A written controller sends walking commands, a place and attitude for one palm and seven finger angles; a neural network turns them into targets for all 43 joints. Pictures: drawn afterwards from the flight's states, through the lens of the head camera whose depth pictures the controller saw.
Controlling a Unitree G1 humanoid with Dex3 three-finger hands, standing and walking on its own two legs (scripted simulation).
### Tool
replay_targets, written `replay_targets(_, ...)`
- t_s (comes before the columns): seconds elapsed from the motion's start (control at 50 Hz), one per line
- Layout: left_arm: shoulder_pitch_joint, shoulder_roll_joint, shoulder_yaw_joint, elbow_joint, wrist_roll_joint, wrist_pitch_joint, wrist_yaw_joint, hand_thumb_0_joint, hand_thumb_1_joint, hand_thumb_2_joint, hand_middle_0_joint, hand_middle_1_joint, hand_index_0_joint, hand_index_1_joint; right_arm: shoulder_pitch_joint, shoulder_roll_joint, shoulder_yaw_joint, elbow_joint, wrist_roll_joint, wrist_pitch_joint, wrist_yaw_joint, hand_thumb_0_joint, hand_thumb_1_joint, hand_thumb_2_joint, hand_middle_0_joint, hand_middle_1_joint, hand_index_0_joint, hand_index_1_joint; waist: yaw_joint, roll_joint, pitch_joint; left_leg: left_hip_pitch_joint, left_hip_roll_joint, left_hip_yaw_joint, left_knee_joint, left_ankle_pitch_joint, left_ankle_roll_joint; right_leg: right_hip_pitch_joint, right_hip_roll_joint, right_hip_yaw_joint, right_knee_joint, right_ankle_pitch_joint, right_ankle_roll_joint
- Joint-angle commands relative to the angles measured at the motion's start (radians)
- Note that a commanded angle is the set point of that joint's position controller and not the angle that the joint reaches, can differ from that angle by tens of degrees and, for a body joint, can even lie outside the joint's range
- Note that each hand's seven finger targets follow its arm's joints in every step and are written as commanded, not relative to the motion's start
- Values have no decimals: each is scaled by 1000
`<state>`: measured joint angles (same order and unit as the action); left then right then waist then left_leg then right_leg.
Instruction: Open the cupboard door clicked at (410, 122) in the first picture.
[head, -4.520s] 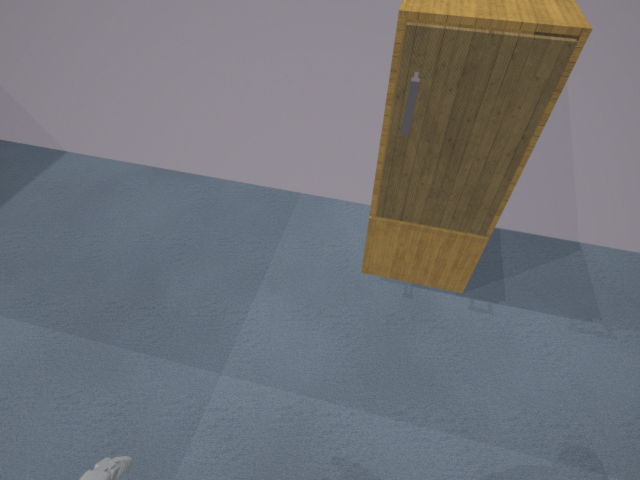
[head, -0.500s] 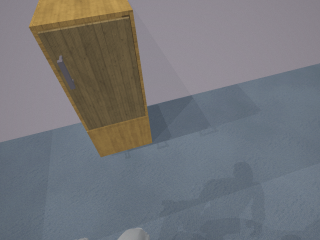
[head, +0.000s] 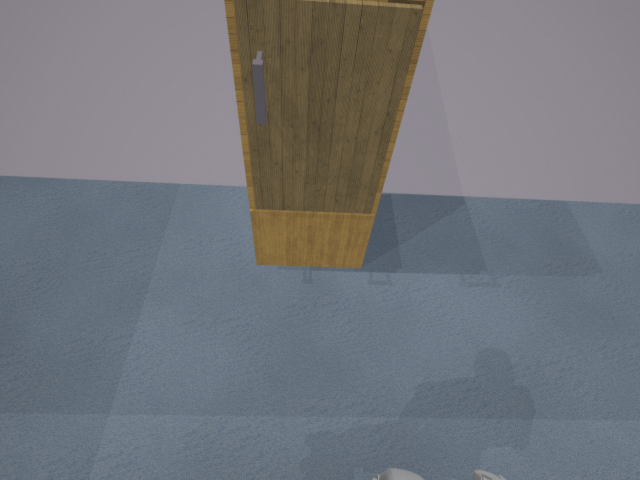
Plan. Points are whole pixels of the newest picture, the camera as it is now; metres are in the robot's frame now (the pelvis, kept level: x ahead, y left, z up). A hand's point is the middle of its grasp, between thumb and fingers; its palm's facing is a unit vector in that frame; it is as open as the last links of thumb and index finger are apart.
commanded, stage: take the last steps up to it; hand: left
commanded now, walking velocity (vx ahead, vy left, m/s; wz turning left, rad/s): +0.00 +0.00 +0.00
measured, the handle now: (260, 88) +0.84 +0.20 +0.00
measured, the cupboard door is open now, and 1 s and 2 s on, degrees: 0 0 0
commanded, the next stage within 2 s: come to a stop and stand still in 1.00 s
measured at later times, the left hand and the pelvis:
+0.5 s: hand out of the picture -0.01 +0.11 -0.16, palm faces +0.17 -0.97 -0.17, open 7.4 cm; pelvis +0.07 -0.03 +0.00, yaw +6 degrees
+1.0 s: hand (181, 383) +0.26 +0.23 -0.17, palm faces +0.13 -0.98 -0.16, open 7.4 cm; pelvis +0.23 +0.05 +0.00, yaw +3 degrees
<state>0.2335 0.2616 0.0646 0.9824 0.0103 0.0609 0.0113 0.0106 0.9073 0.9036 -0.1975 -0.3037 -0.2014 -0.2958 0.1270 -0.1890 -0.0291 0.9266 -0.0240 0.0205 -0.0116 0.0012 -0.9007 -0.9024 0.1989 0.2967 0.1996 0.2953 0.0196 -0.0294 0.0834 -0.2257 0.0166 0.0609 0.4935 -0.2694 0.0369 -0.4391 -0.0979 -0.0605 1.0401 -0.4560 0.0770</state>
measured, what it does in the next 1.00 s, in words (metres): walks ahead: right foot, then left foot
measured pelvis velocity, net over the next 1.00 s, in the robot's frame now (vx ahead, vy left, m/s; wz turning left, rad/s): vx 0.23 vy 0.05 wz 0.06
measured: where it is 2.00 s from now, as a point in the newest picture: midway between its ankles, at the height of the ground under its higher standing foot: (288, 451)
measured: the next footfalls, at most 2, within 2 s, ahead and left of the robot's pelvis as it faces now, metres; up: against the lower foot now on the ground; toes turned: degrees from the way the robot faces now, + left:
right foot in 0.22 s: +0.05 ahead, -0.13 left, +0.00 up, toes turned -3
left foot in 0.72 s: +0.25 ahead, +0.13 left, +0.00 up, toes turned +15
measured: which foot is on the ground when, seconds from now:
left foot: down 0.00-0.22, up 0.24-0.70, down 0.72-1.00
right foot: up 0.00-0.20, down 0.22-0.72, up 0.74-1.00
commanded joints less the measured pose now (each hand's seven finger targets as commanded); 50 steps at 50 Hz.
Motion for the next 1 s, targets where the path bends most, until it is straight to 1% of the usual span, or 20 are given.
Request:
replay_targets(0.0, -24, 25, 2, -73, 2, -26, 4, 0, 900, 900, -200, -300, -200, -300, 84, -196, -53, -22, 2, -16, -12, 0, -900, -900, 200, 300, 200, 300, -43, 169, -126, 150, 237, -184, -134, 615, 128, -17, 6, 13, -98, 25, 8)
replay_targets(0.1, -27, 0, -9, -61, 12, -44, -10, 0, 900, 900, -200, -300, -200, -300, 103, -185, -54, 7, -10, -17, -6, 0, -900, -900, 200, 300, 200, 300, -47, 203, -85, 50, 230, -280, -221, 23, 132, 92, 43, -17, -301, 3, -19)
replay_targets(0.16, 78, 4, -9, -13, 18, -66, -17, 0, 900, 900, -200, -300, -200, -300, 90, -162, -50, 25, -3, -19, -2, 0, -900, -900, 200, 300, 200, 300, 11, 119, -56, -118, 174, -262, -156, -223, 84, 331, 70, -37, -558, 138, -32)
replay_targets(0.18, 142, 26, -4, 11, 22, -78, -13, 0, 900, 900, -200, -300, -200, -300, 93, -125, -43, 31, 1, -23, -1, 0, -900, -900, 200, 300, 200, 300, 38, 22, -56, -206, 107, -205, -40, -269, 44, 442, 26, 19, -659, 123, -45)
replay_targets(0.2, 211, 102, 12, 29, 34, -90, -2, 0, 900, 900, -200, -300, -200, -300, 104, -52, -27, 15, 12, -28, 1, 0, -900, -900, 200, 300, 200, 300, 64, -216, -55, -386, -9, -62, 226, -293, -11, 540, -186, 293, -801, -88, -108)
replay_targets(0.22, 249, 156, 18, 26, 23, -86, 4, 0, 900, 900, -200, -300, -200, -300, 31, -68, -29, -28, 1, -26, 9, 0, -900, -900, 200, 300, 200, 300, 97, -302, 21, -483, -16, -52, 408, -339, -23, 442, -333, 513, -928, -247, -192)
replay_targets(0.24, 228, 131, 14, 18, 17, -92, 10, 0, 900, 900, -200, -300, -200, -300, 20, -109, -42, -26, -7, -24, 18, 0, -900, -900, 200, 300, 200, 300, 72, -197, 54, -488, 18, -97, 505, -254, -19, 354, -335, 520, -975, -341, -221)
replay_targets(0.26, 191, 101, 17, 26, 15, -100, 14, 0, 900, 900, -200, -300, -200, -300, 28, -105, -47, -8, -9, -20, 23, 0, -900, -900, 200, 300, 200, 300, 51, -238, 91, -487, 43, -98, 561, -182, -18, 317, -304, 488, -985, -320, -200)
replay_targets(0.3, 145, 23, -9, 23, 11, -112, 10, 0, 900, 900, -200, -300, -200, -300, 79, -87, -51, 43, -11, -18, 30, 0, -900, -900, 200, 300, 200, 300, 0, -100, 135, -442, 70, -83, 609, -42, -32, 254, -226, 297, -946, -106, -167)
replay_targets(0.36, 186, -15, -20, 46, 8, -130, 10, 0, 900, 900, -200, -300, -200, -300, 132, -42, -49, 81, -7, -14, 34, 0, -900, -900, 200, 300, 200, 300, -18, -62, 99, -418, 75, -45, 613, 66, -55, 289, -159, 125, -919, 151, -154)
replay_targets(0.5, 301, -23, -23, 127, 17, -149, 18, 0, 900, 900, -200, -300, -200, -300, 12, -17, -39, 47, 0, -29, 39, 0, -900, -900, 200, 300, 200, 300, 11, -78, 68, -470, 104, 10, 423, 71, -60, 422, -180, 86, -873, 438, -215)
replay_targets(0.6, 335, -16, -19, 171, 21, -136, 21, 0, 900, 900, -200, -300, -200, -300, -49, 10, -25, 35, 4, -54, 41, 0, -900, -900, 200, 300, 200, 300, 32, -119, 57, -314, 65, 78, 204, 7, -25, 429, -176, 60, -787, 611, -207)
replay_targets(0.64, 313, -7, -16, 177, 15, -133, 21, 0, 900, 900, -200, -300, -200, -300, 58, -7, -30, 73, 2, -66, 28, 0, -900, -900, 200, 300, 200, 300, -24, -95, -5, -133, 20, 117, 104, 30, -6, 412, -147, 16, -643, 768, -188)
replay_targets(0.66, 295, -8, -14, 176, 11, -131, 21, 0, 900, 900, -200, -300, -200, -300, 210, -41, -38, 118, -4, -74, 19, 0, -900, -900, 200, 300, 200, 300, -90, -42, -89, 66, 5, 108, 22, 95, 9, 364, -109, -24, -453, 777, -163)
replay_targets(0.68, 323, -46, -15, 166, 2, -131, 16, 0, 900, 900, -200, -300, -200, -300, 364, -132, -57, 156, -12, -83, 5, 0, -900, -900, 200, 300, 200, 300, -138, 124, -229, 331, 171, -84, -18, 167, 53, 197, -35, -65, -213, 518, -118)
replay_targets(0.7, 348, -93, -30, 144, -8, -130, 6, 0, 900, 900, -200, -300, -200, -300, 456, -226, -76, 184, -8, -85, -6, 0, -900, -900, 200, 300, 200, 300, -139, 343, -313, 516, 427, -443, -114, 301, 156, -63, 93, -79, 80, -83, -81)
replay_targets(0.72, 286, -62, -24, 122, -2, -124, 12, 0, 900, 900, -200, -300, -200, -300, 443, -226, -72, 184, 6, -72, -15, 0, -900, -900, 200, 300, 200, 300, -137, 231, -293, 466, 474, -479, -179, 289, 197, -110, 68, 30, 216, -125, -108)
replay_targets(0.78, 167, -91, -15, 122, 10, -108, -3, 0, 900, 900, -200, -300, -200, -300, 223, -88, -39, 132, 3, -86, -20, 0, -900, -900, 200, 300, 200, 300, -63, 77, -20, 91, 380, -256, -256, 259, 144, -124, -39, 55, 249, 78, -85)
replay_targets(0.84, 226, -131, -12, 127, 20, -79, -8, 0, 900, 900, -200, -300, -200, -300, 194, -25, -26, 123, 2, -99, -19, 0, -900, -900, 200, 300, 200, 300, -8, 114, -7, -39, 295, -76, -282, 284, 106, -26, -39, 38, 138, 151, -69)
replay_targets(0.98, 74, -80, -1, 43, 21, -55, -20, 0, 900, 900, -200, -300, -200, -300, 218, -58, -30, 114, 1, -93, -16, 0, -900, -900, 200, 300, 200, 300, -8, 125, 51, 14, 283, -48, -347, 207, 125, -127, -53, 33, -77, 278, -44)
